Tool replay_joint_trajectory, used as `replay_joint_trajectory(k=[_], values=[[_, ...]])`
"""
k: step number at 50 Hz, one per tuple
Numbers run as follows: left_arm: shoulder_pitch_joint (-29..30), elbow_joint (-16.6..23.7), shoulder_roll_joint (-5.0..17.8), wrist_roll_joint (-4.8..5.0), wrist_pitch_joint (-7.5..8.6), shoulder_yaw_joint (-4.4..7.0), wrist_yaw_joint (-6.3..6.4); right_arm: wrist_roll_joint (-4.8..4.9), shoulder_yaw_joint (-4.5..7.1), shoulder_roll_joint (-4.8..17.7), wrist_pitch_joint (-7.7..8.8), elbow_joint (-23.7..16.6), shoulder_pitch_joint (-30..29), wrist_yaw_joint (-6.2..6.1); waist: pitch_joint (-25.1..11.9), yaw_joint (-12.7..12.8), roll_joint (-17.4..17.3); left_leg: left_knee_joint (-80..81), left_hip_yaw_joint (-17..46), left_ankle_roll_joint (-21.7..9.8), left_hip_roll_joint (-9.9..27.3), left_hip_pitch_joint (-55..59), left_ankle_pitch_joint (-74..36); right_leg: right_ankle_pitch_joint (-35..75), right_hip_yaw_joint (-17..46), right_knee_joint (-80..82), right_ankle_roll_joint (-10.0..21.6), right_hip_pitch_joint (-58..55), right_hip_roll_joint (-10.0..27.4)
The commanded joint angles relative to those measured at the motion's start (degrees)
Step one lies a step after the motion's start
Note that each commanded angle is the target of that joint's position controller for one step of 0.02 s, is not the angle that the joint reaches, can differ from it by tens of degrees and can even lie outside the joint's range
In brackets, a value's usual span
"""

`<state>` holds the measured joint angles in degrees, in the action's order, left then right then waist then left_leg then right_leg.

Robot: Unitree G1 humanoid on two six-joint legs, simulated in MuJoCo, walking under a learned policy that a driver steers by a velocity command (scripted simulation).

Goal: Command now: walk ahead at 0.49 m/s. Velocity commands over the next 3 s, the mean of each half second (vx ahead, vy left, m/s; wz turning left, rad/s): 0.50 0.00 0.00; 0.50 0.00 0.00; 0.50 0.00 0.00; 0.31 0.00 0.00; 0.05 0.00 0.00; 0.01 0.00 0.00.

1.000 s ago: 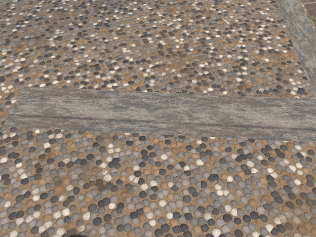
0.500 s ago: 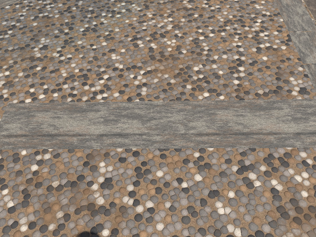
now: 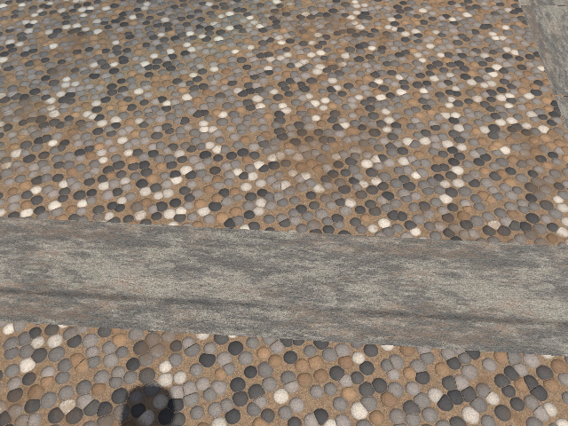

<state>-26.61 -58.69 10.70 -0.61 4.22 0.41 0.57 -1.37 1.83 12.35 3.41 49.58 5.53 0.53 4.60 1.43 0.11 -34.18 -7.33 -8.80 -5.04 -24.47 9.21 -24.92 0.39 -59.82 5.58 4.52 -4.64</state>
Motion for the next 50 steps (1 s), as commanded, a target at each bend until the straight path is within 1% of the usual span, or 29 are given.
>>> replay_joint_trajectory(k=[1,2,3,4,6,8,11,14,18,20,22,23,24,25,26,27,28,29,30,31,32,33,35,36,38,42,46,48,50], values=[[2.85,5.82,8.28,-0.69,0.93,1.94,-0.57,1.24,2.15,5.90,0.21,1.79,10.05,0.29,-2.90,-3.83,-0.63,23.72,36.52,-10.72,22.97,22.71,15.83,6.86,3.30,-18.15,1.23,30.20,5.07],[3.78,5.79,7.17,-0.87,0.66,1.95,-0.74,0.68,1.57,4.05,0.84,2.46,9.34,0.34,-0.66,-1.71,1.89,24.88,31.63,-8.66,20.63,17.66,9.61,8.23,3.52,-15.00,0.93,27.73,6.79],[3.15,5.62,6.05,-1.41,-0.02,1.79,-1.06,0.58,1.11,3.10,1.47,3.45,10.33,0.06,-0.61,-0.22,1.72,25.43,27.43,-7.30,18.77,14.06,3.74,8.55,3.60,-12.13,0.22,24.51,7.98],[2.36,5.27,4.33,-1.54,-0.69,1.49,-1.43,0.60,0.82,2.69,2.00,4.57,11.40,-0.10,-0.90,0.77,0.86,26.21,24.03,-6.45,17.60,12.26,0.07,8.79,3.24,-10.00,-0.48,22.50,8.63],[3.81,5.77,3.50,-1.57,-1.41,1.44,-1.84,0.86,0.90,3.82,2.95,6.32,14.37,-0.12,-0.58,1.16,-0.48,27.15,19.80,-6.03,16.24,11.34,-5.41,10.12,1.74,-6.60,-1.53,23.35,9.47],[9.14,7.54,4.06,-1.54,-1.90,1.52,-2.07,0.97,1.02,5.07,3.09,7.26,16.33,-0.07,0.83,0.48,-1.43,28.90,16.88,-5.25,15.09,11.92,-5.73,14.47,0.22,-2.32,-2.51,27.76,10.79],[17.56,10.10,4.67,-1.12,-2.05,1.56,-2.22,1.17,0.69,5.00,2.82,8.26,19.97,-0.05,1.93,-1.79,-1.79,29.21,14.24,-3.18,13.72,15.73,-11.29,21.33,-1.70,6.00,-3.77,33.14,11.41],[23.59,11.75,3.95,-0.67,-1.94,1.17,-2.35,1.13,0.34,4.78,2.72,9.24,23.39,-0.28,1.57,-3.82,-2.86,28.12,12.22,-1.27,12.97,19.51,-16.32,26.00,-3.32,14.24,-4.30,33.19,10.20],[30.06,13.56,3.88,-0.57,-1.75,0.90,-2.31,0.50,0.03,4.82,2.48,10.61,27.13,-0.90,1.89,-5.94,-3.79,25.60,11.76,-1.66,14.33,27.11,-22.27,25.79,-4.58,21.57,-3.71,33.93,8.23],[32.20,14.55,4.15,-0.55,-1.40,0.94,-2.29,0.03,0.09,5.32,2.30,11.25,27.91,-1.26,2.21,-6.15,-4.10,23.65,12.00,-2.55,15.95,31.00,-25.74,22.92,-4.71,24.06,-2.79,34.10,7.46],[31.36,14.81,4.71,-0.53,-0.90,1.20,-2.16,-0.22,0.29,6.06,2.20,11.55,26.76,-1.63,1.99,-4.61,-4.40,20.58,11.57,-2.48,17.24,32.91,-32.63,18.63,-4.94,26.81,-1.11,30.84,6.30],[28.36,14.00,5.17,-0.55,-0.60,1.51,-1.89,-0.19,0.39,6.51,2.20,11.46,25.35,-1.75,0.67,-2.82,-4.76,17.17,10.67,-1.75,17.17,32.43,-40.32,16.24,-5.57,28.43,-0.02,25.66,4.74],[22.46,12.08,6.06,-0.61,-0.25,2.09,-1.46,-0.13,0.53,7.10,2.13,11.51,24.48,-1.77,-2.26,-0.32,-5.05,10.92,10.02,-1.01,16.72,31.80,-47.24,14.91,-6.12,30.10,1.18,18.20,2.78],[12.50,8.66,7.34,-0.95,0.30,2.92,-0.90,0.22,0.52,7.27,2.00,11.36,23.22,-1.62,-7.20,3.95,-3.70,0.50,8.16,0.09,14.83,28.32,-46.83,17.54,-6.37,33.76,2.79,6.14,1.84],[2.10,6.13,11.19,-2.37,0.80,4.22,-0.18,0.81,0.04,6.13,2.24,9.78,22.34,-1.44,-13.75,7.72,-0.91,-14.20,6.84,1.05,12.71,16.47,-30.87,13.77,3.20,33.87,5.70,-9.67,10.93],[-2.99,5.40,17.01,-3.29,0.58,5.82,-0.17,3.11,-1.15,-0.18,2.18,8.68,28.94,-0.80,-22.31,5.59,12.48,-37.90,2.57,4.14,2.31,-4.99,9.26,10.21,31.62,37.44,14.63,-26.81,28.94],[0.31,5.29,13.45,-0.78,-0.22,5.34,-0.92,1.41,0.64,6.21,2.14,9.46,26.07,-1.04,-20.42,5.06,5.04,-43.74,10.10,3.15,2.27,-10.80,18.11,8.56,38.22,43.15,14.40,-22.64,27.78],[7.09,6.05,11.17,-0.08,-0.18,4.61,-1.13,1.06,0.97,6.16,2.28,7.34,20.89,-0.89,-10.59,2.11,3.86,-42.43,10.67,2.91,5.43,-13.14,12.75,9.78,27.92,44.67,12.44,-13.77,25.58],[10.50,6.35,7.93,-0.20,0.32,3.89,-1.40,0.90,0.81,5.19,2.48,6.58,17.77,-0.68,-6.41,0.87,1.39,-39.40,10.43,3.03,7.28,-11.61,9.16,15.40,21.99,46.81,10.88,-6.59,23.19],[11.30,5.79,6.08,-0.29,0.77,3.32,-1.31,0.42,0.95,4.29,1.95,6.50,16.78,-0.48,-3.81,-0.87,1.31,-36.31,10.24,3.30,8.72,-9.24,7.78,19.41,17.06,48.09,8.74,-1.51,20.47],[11.13,4.70,4.06,-0.20,1.07,2.67,-1.09,-0.42,0.77,3.05,1.07,6.56,17.67,-0.09,-3.09,-2.64,2.40,-33.73,10.06,3.93,9.60,-6.32,6.96,21.81,13.19,49.24,7.03,2.22,18.20],[9.78,3.85,3.71,-0.25,1.49,2.46,-0.99,-0.68,0.66,1.87,0.35,6.89,18.33,0.32,-3.22,-3.22,2.82,-32.52,9.51,4.41,9.56,-4.68,6.49,24.30,11.26,49.82,6.58,3.56,17.35],[6.73,2.22,5.07,0.09,2.20,2.65,-0.87,-0.87,0.74,1.34,-0.48,6.31,17.11,0.88,-2.73,-3.97,2.87,-30.52,8.24,5.20,9.80,-5.80,5.00,28.48,8.47,50.82,6.70,4.27,16.32],[5.71,1.76,5.92,0.10,2.32,2.78,-0.84,-0.90,0.77,1.50,-0.78,5.53,14.93,1.03,-1.97,-3.91,2.96,-29.03,7.68,5.60,10.25,-7.58,3.25,28.52,7.43,51.65,6.69,4.42,15.99],[3.48,1.03,6.24,0.06,2.23,2.67,-0.83,-0.77,0.80,2.09,-1.09,3.56,9.18,1.16,-0.23,-2.94,3.03,-24.77,6.62,6.44,11.12,-11.50,-0.98,28.89,6.02,53.00,6.41,3.81,15.28],[-0.52,-0.02,5.91,0.07,2.08,2.16,-0.75,-0.03,0.22,1.75,-0.94,0.38,-0.78,1.25,1.17,-0.54,3.19,-12.33,4.64,7.31,10.56,-12.72,-7.81,32.89,3.55,53.43,5.29,1.28,14.07],[-4.83,-1.57,6.32,-0.29,1.92,2.04,-0.26,0.24,-0.19,1.75,-0.73,-1.60,-7.35,1.10,1.73,1.56,3.79,-4.18,3.25,6.44,8.87,-12.39,-9.30,36.10,2.87,52.19,5.45,-5.11,15.36],[-5.95,-2.27,6.56,-0.70,1.67,2.11,0.11,0.20,-0.08,2.25,-0.43,-2.68,-9.62,1.05,2.35,1.91,3.78,-1.81,3.29,5.45,8.44,-13.02,-7.05,38.46,3.12,50.69,5.97,-9.02,16.88],[-5.49,-2.68,7.14,-1.02,1.47,2.32,0.49,0.20,0.18,2.74,0.05,-3.17,-9.60,0.96,2.32,1.08,3.72,0.60,3.03,3.96,7.53,-11.16,-3.15,43.69,2.85,47.94,5.77,-11.76,18.02]])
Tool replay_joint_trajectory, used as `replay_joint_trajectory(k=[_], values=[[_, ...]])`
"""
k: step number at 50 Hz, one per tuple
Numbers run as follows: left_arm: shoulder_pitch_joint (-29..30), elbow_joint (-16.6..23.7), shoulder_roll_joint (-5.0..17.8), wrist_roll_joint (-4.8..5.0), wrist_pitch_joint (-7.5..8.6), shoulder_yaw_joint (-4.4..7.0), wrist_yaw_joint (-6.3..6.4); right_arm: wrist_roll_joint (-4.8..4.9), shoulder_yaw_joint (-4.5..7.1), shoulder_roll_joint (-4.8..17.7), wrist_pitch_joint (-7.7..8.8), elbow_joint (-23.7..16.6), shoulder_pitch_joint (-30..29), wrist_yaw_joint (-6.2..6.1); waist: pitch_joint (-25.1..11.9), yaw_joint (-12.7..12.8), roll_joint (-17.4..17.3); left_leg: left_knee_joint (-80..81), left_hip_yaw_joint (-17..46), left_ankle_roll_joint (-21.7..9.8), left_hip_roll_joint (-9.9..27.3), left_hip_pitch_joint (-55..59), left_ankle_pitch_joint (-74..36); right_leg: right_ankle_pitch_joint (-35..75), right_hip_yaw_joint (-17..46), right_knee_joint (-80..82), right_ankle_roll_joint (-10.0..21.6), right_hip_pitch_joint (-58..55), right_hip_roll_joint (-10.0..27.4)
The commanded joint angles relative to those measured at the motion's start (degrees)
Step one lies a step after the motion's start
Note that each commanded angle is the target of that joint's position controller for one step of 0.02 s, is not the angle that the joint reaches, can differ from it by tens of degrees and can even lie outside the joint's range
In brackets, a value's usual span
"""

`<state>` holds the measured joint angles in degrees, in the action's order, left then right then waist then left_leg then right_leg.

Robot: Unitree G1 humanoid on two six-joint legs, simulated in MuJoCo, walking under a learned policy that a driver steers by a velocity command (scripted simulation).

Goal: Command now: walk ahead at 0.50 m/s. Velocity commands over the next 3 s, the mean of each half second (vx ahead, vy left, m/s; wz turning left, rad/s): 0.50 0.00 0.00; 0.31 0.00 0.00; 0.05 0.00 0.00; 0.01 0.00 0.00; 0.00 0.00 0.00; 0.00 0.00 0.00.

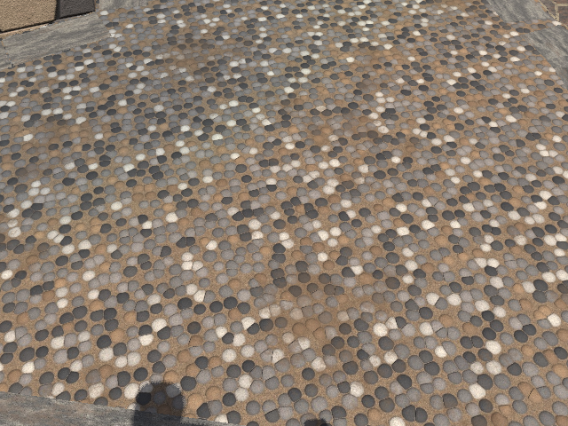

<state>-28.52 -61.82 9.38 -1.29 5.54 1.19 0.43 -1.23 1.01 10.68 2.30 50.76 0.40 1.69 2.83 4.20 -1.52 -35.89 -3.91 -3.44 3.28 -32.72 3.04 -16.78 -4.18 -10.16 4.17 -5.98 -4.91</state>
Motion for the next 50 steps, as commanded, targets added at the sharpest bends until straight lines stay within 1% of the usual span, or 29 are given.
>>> replay_joint_trajectory(k=[1,2,3,4,5,6,7,8,9,10,11,13,16,21,26,29,30,31,32,33,34,35,36,37,39,41,44,47,50], values=[[-2.46,0.49,8.80,-0.39,0.09,1.65,0.77,0.08,1.22,4.65,1.46,-3.92,-2.50,-0.37,3.22,-2.96,5.48,3.89,-1.01,-2.37,-2.03,1.01,5.22,41.84,6.52,-4.57,6.55,-1.29,18.22],[-1.54,0.49,9.33,-0.38,0.02,1.80,0.83,0.04,1.68,5.23,1.78,-2.58,1.82,-0.73,0.98,-4.83,5.83,5.29,-1.85,-3.40,-3.93,7.32,7.00,49.48,5.70,-9.60,5.80,-0.84,17.78],[-0.51,0.50,9.60,-0.13,-0.19,1.86,0.70,-0.15,2.36,6.00,2.26,0.30,10.18,-1.19,-3.10,-8.38,4.74,8.91,-2.88,-4.68,-5.84,17.31,5.37,52.82,4.09,-18.95,4.82,0.95,16.07],[0.13,1.30,8.87,0.28,-0.11,1.53,0.56,-1.15,3.51,8.75,2.85,3.46,20.48,-1.82,-8.96,-12.02,3.05,9.20,1.87,-6.93,-1.62,32.33,5.18,43.52,2.66,-31.44,3.67,10.01,13.83],[-2.55,3.51,4.53,2.13,-0.03,0.46,0.03,-2.54,5.04,14.67,3.04,4.28,28.55,-2.31,-17.21,-12.42,-6.62,11.74,24.78,-12.27,15.07,48.87,12.11,16.52,-1.27,-52.49,1.16,27.80,7.01],[-4.57,2.82,6.33,1.90,-0.13,1.49,-0.15,-0.71,5.35,14.96,1.99,4.45,26.97,-1.57,-20.00,-10.72,-10.06,19.84,43.36,-16.72,21.15,50.95,12.51,-12.96,3.46,-64.89,0.99,38.42,0.46],[0.47,3.85,8.33,0.78,-0.43,2.18,-0.07,0.66,4.74,12.33,1.66,3.60,20.31,-1.30,-10.61,-8.07,-3.84,20.83,35.17,-14.92,18.55,43.08,15.53,-8.22,6.75,-66.61,1.62,42.76,4.89],[4.78,5.02,7.39,0.42,-0.16,2.01,-0.41,0.89,3.76,8.51,2.00,2.75,15.75,-1.04,-4.60,-7.01,-0.84,23.14,28.13,-13.41,16.25,34.67,13.44,-3.56,6.69,-63.98,1.58,42.53,6.96],[6.11,5.14,6.10,0.32,-0.33,1.99,-0.58,0.65,3.07,6.11,2.38,2.86,13.65,-1.01,-1.31,-5.00,0.18,25.25,22.80,-10.96,13.28,28.60,10.07,-0.84,6.49,-60.04,1.40,40.03,8.86],[5.90,5.22,5.47,-0.57,-1.05,2.03,-0.84,0.71,2.49,4.37,2.80,3.75,13.85,-1.27,-0.11,-3.41,-0.86,26.33,18.88,-9.32,11.03,24.62,6.25,0.24,6.47,-57.02,0.79,37.27,9.96],[4.71,4.63,4.22,-0.96,-1.82,1.84,-1.22,0.60,2.14,3.54,3.19,4.55,14.78,-1.45,-0.30,-2.46,-1.16,26.99,15.97,-8.58,9.58,22.90,3.50,0.96,6.06,-55.74,0.22,35.08,10.15],[5.75,5.23,3.98,-1.07,-2.72,1.98,-1.71,0.68,2.29,4.87,4.00,6.08,18.28,-1.63,-0.38,-1.87,-1.24,27.63,13.14,-8.89,8.68,22.62,-2.55,2.61,4.88,-53.90,-0.65,35.66,10.19],[13.34,7.96,4.74,-0.88,-3.43,2.08,-1.98,0.70,2.37,6.28,4.13,7.13,21.56,-1.68,1.80,-2.73,-1.25,29.74,10.62,-8.82,7.68,23.90,-3.41,8.44,3.57,-48.23,-2.04,41.62,11.41],[24.78,11.76,4.19,-0.04,-3.24,1.38,-2.15,0.67,1.82,5.91,3.96,8.39,26.84,-1.82,3.13,-5.59,-1.67,29.77,7.50,-7.55,6.36,28.12,-9.69,16.19,1.26,-33.86,-2.97,43.19,10.41],[31.85,14.39,4.68,0.07,-2.74,1.11,-1.99,0.01,1.78,6.25,3.65,10.25,31.44,-2.50,4.05,-7.66,-2.25,26.91,6.99,-8.20,8.62,37.08,-16.02,14.93,0.03,-25.82,-1.29,43.76,8.52],[30.67,14.81,5.48,0.11,-1.97,1.49,-1.76,-0.40,2.11,7.18,3.42,10.63,30.23,-3.00,3.46,-5.86,-2.51,21.84,6.09,-7.48,9.96,40.24,-26.83,8.99,-0.68,-22.04,1.13,39.10,6.64],[27.07,13.78,6.03,0.10,-1.67,1.88,-1.44,-0.43,2.27,7.71,3.38,10.57,29.18,-3.08,1.62,-4.12,-2.94,17.49,5.26,-6.71,9.66,39.87,-34.83,6.88,-1.50,-20.74,2.17,33.41,4.82],[19.89,11.39,6.82,-0.02,-1.23,2.51,-1.02,-0.29,2.38,8.13,3.21,10.58,28.30,-2.99,-1.94,-1.10,-2.45,9.35,4.14,-5.89,8.49,38.89,-39.88,7.24,-2.42,-17.96,3.40,24.86,2.81],[9.91,7.99,8.44,-0.94,-0.50,3.34,-0.41,0.24,2.11,7.43,3.16,10.30,27.66,-2.93,-7.03,2.68,-0.76,-2.45,2.26,-4.35,5.90,32.65,-35.38,11.90,-0.51,-15.74,5.10,11.48,4.37],[0.86,6.50,13.68,-2.58,0.06,4.63,0.29,1.91,1.10,4.08,3.31,8.14,28.91,-2.69,-14.99,4.25,6.17,-21.30,-0.68,-1.96,1.21,17.37,-13.15,17.27,16.06,-15.99,9.19,-5.38,19.23],[0.84,6.29,16.55,-1.64,-0.56,5.34,-0.19,3.18,1.21,2.07,2.96,9.14,35.48,-2.73,-20.94,1.37,14.50,-38.85,0.47,-0.32,-8.75,4.20,30.49,34.34,37.11,-11.40,17.34,-12.81,31.89],[5.64,6.98,13.74,0.71,-0.99,4.77,-0.53,1.54,2.46,6.10,2.42,9.05,30.55,-3.12,-15.66,-0.32,4.58,-40.83,7.58,-0.80,-5.18,2.48,25.97,38.54,31.09,-11.12,15.40,-5.86,28.03],[11.36,7.64,10.14,0.99,-0.74,3.59,-0.59,0.98,2.21,4.55,2.59,7.71,26.47,-2.99,-8.34,-2.23,4.20,-38.67,7.19,-0.46,-3.53,1.80,22.25,43.94,22.63,-9.97,13.68,2.33,26.00],[13.83,7.72,7.00,0.86,-0.50,2.70,-0.69,0.49,2.18,3.57,2.40,7.65,24.91,-2.93,-5.02,-3.61,2.89,-35.34,6.80,-0.23,-1.78,3.13,20.09,45.88,17.17,-8.14,11.33,7.69,23.01],[14.09,6.50,3.98,0.98,-0.23,1.52,-0.17,-0.72,2.31,2.45,0.82,8.12,25.87,-2.43,-3.34,-5.99,4.75,-30.13,6.11,0.87,-0.90,7.96,17.96,48.21,10.55,-5.81,8.45,14.30,19.27],[12.36,5.35,5.16,0.65,0.38,1.29,0.01,-0.63,2.30,1.33,-0.37,8.47,26.44,-2.12,-4.57,-7.30,4.83,-27.13,5.09,1.70,-2.02,10.95,16.15,54.23,7.59,-5.61,8.53,16.44,18.17],[12.28,4.75,6.67,0.19,0.48,0.88,0.15,-0.42,1.94,0.98,-1.48,8.19,23.62,-2.42,-4.66,-8.14,5.76,-18.16,3.84,2.33,-1.78,11.90,12.66,54.67,3.95,-5.73,7.94,18.15,16.43],[10.28,3.66,6.39,0.08,-0.17,0.27,0.31,0.04,1.34,1.25,-1.99,7.51,18.51,-2.95,-4.83,-6.41,7.75,-8.89,2.45,2.25,-1.79,14.32,9.36,49.90,2.96,-6.16,6.84,17.93,15.42],[8.47,2.58,6.33,-0.14,-1.13,-0.01,0.58,0.35,0.95,1.83,-2.25,7.81,16.13,-3.48,-4.45,-5.07,7.56,-3.61,2.28,2.08,-1.76,16.86,9.71,39.78,5.04,-6.40,7.25,17.72,16.50]])
Over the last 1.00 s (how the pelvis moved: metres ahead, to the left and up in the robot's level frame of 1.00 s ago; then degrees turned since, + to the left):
0.53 -0.05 0.02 1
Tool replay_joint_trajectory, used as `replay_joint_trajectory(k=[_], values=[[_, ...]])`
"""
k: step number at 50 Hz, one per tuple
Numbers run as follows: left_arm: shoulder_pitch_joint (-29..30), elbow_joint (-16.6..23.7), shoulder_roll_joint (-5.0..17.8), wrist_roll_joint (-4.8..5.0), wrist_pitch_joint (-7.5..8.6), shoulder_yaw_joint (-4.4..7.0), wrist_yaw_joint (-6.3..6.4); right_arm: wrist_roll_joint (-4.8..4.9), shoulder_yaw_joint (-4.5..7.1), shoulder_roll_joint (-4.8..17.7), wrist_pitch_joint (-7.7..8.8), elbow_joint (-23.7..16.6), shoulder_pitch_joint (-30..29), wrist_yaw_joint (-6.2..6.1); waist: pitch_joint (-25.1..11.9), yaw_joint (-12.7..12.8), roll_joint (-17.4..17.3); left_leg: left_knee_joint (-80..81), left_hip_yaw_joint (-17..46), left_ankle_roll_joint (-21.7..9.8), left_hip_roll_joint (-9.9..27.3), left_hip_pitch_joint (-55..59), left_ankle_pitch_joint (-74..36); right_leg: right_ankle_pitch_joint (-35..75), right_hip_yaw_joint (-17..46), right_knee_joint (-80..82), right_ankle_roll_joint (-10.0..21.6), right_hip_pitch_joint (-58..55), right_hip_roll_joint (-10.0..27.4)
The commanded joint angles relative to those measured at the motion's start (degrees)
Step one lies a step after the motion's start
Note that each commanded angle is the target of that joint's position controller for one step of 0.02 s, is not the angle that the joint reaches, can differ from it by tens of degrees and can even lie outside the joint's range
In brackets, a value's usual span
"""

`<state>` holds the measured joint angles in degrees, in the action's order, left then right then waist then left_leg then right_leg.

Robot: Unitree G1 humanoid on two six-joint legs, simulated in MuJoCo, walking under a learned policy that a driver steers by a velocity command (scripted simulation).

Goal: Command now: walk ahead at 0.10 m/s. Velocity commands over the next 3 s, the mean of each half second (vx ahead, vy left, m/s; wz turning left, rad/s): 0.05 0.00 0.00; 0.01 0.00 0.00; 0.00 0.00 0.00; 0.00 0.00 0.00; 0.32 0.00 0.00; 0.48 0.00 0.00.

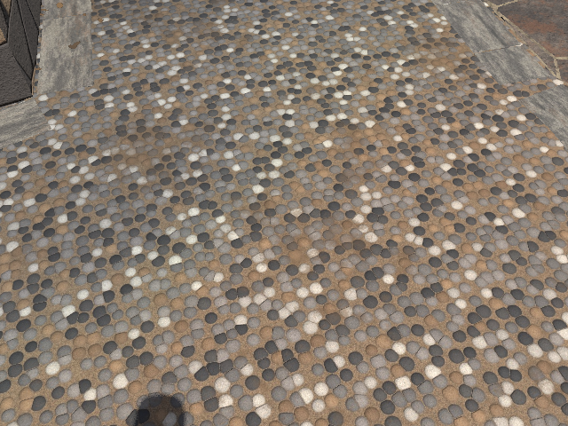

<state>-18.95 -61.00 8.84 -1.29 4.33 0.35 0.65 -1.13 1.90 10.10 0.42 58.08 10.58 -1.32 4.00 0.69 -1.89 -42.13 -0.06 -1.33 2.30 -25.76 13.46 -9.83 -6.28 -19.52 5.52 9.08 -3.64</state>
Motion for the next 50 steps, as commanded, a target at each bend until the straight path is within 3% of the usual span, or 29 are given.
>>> replay_joint_trajectory(k=[1,3,4,5,6,7,8,10,14,20,50], values=[[-1.12,1.58,6.63,-0.19,-0.30,0.69,0.52,0.24,-0.06,2.48,-0.30,0.65,5.46,-0.61,-4.91,-1.34,7.61,4.83,-1.52,-0.21,-0.70,10.82,0.26,28.42,8.27,2.74,6.04,2.97,15.74],[0.14,1.52,6.17,0.29,-1.03,0.43,0.92,0.06,-0.52,1.84,0.06,1.54,6.37,-0.89,-3.35,-2.43,5.87,14.40,-1.61,-0.84,-0.48,15.59,-2.41,17.21,9.76,1.18,4.76,4.76,15.46],[-0.66,1.25,5.87,0.31,-1.26,0.36,1.09,-0.20,-0.60,2.79,0.50,1.90,6.84,-1.10,-2.71,-2.49,3.49,20.22,0.98,-1.09,1.42,19.21,-8.47,10.39,10.22,0.27,2.58,6.40,14.10],[-2.34,1.40,5.28,0.20,-1.35,0.32,1.17,-0.54,-0.23,5.47,1.16,2.47,8.59,-1.39,-3.31,-1.20,0.15,21.00,5.89,-1.62,6.41,22.98,-18.25,4.20,9.43,-1.93,0.58,8.17,11.58],[-9.36,-0.11,1.91,1.04,-1.75,-0.10,1.01,0.23,-0.16,7.17,1.33,2.50,6.12,-1.35,-2.43,3.42,-5.51,20.25,9.56,-4.70,9.90,20.57,-23.74,-5.06,6.80,-0.21,-0.89,7.88,6.88],[-8.79,-1.52,1.97,0.75,-2.40,-0.27,1.31,0.82,-0.79,3.90,1.25,2.76,4.97,-0.84,-1.36,1.97,-5.20,21.22,9.07,-4.90,9.27,14.51,-18.64,-5.48,6.33,1.53,-1.68,1.98,6.45],[-6.56,-1.45,3.67,0.68,-2.72,0.24,1.48,0.81,-1.13,2.26,1.30,2.71,4.48,-0.52,0.55,1.15,-3.35,21.82,7.37,-3.52,6.63,12.33,-14.60,-2.49,7.22,1.47,-1.82,0.55,6.89],[-3.88,-1.05,4.61,0.66,-3.00,0.59,1.41,0.91,-1.16,2.40,1.21,3.53,5.43,-0.93,-0.12,0.30,-2.96,22.55,5.66,-2.28,4.26,13.06,-12.88,1.32,7.85,1.02,-1.59,-0.92,8.14],[-3.39,-2.08,3.01,0.73,-2.99,0.11,1.59,0.99,-1.16,2.33,1.18,4.71,6.53,-1.23,-0.95,0.03,0.46,22.85,5.53,-2.46,4.22,15.95,-13.63,1.23,7.94,1.96,-2.16,-0.76,8.67],[-3.15,-3.53,2.43,0.73,-3.41,-0.14,1.96,0.85,-1.32,1.96,0.99,5.99,7.52,-1.29,-0.44,-0.27,1.63,23.66,5.37,-2.49,3.90,16.01,-12.66,1.10,7.94,2.17,-2.46,-1.27,9.04],[-6.83,-6.38,0.57,0.67,-3.45,-1.11,2.20,0.84,-2.16,0.30,0.51,8.55,11.70,-1.13,1.70,-0.79,2.00,25.01,5.39,-2.40,2.85,14.70,-6.14,-1.76,8.33,2.18,-2.65,1.36,9.57]])
Over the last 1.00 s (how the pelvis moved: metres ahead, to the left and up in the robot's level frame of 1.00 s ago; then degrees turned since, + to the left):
0.46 -0.01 0.01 0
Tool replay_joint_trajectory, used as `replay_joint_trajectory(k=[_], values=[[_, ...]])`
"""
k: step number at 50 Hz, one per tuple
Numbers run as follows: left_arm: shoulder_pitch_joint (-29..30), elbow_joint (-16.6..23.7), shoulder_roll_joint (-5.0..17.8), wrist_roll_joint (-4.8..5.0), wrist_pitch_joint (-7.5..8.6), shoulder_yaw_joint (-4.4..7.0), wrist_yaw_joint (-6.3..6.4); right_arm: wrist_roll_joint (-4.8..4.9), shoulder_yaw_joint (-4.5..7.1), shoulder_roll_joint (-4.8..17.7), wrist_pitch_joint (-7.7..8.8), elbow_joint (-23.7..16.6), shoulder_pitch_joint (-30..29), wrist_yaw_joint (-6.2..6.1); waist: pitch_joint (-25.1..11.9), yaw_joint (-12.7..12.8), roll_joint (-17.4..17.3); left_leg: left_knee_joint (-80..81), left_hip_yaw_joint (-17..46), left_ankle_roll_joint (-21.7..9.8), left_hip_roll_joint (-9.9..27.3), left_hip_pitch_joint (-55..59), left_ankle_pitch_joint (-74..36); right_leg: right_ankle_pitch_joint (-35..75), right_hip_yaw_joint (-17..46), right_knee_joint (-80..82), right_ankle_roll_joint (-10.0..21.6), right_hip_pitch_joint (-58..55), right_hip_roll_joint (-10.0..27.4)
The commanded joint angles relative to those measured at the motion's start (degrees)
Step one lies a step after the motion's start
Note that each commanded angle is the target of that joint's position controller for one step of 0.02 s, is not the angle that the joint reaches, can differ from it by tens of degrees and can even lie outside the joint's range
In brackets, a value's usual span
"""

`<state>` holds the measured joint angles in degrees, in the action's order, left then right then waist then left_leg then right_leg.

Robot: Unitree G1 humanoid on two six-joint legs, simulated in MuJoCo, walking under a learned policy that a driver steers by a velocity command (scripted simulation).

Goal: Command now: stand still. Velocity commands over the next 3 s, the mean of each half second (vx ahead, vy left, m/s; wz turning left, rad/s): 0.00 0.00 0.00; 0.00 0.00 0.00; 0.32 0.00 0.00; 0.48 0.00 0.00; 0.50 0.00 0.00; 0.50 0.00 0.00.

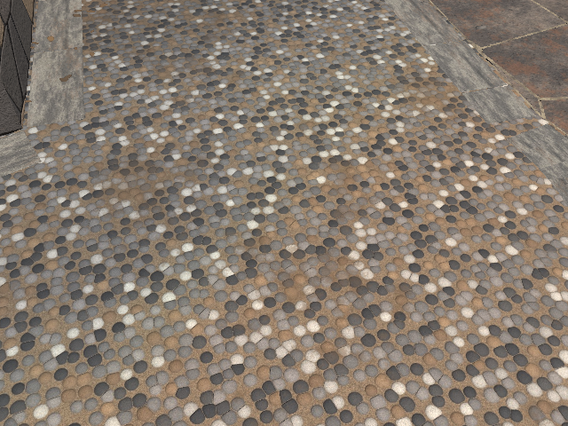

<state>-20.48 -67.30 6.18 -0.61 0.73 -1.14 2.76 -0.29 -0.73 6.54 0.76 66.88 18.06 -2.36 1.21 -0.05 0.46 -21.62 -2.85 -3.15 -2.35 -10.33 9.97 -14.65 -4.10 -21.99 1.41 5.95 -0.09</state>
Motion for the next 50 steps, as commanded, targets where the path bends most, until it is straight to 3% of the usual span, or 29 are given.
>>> replay_joint_trajectory(k=[1,48,50], values=[[-5.41,-0.10,3.19,0.00,0.17,0.37,0.09,0.01,0.46,3.82,0.17,-0.23,4.31,-0.08,4.50,-0.05,-0.34,4.48,8.17,-0.57,7.49,-0.77,-2.61,3.04,6.16,4.65,1.47,4.53,6.02],[-7.52,0.22,2.20,0.03,0.77,0.51,0.08,0.04,0.27,2.69,0.40,0.21,6.30,-0.16,4.72,-0.13,-0.21,2.67,7.59,-0.26,7.52,-0.16,-5.98,6.39,6.43,4.59,1.81,3.60,6.16],[-8.41,0.04,2.69,-0.16,0.68,0.81,0.00,-0.06,0.46,2.97,0.22,0.17,6.34,-0.09,4.14,0.16,-0.02,2.17,6.88,-0.59,5.96,-0.66,2.79,-2.67,6.34,5.24,2.40,3.55,5.04]])
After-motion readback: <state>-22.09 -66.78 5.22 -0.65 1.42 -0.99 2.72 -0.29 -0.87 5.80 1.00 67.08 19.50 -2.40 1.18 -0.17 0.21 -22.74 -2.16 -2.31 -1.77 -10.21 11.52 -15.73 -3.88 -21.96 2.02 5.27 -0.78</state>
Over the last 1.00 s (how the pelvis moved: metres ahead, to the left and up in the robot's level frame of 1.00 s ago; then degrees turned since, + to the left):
0.04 0.04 0.00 0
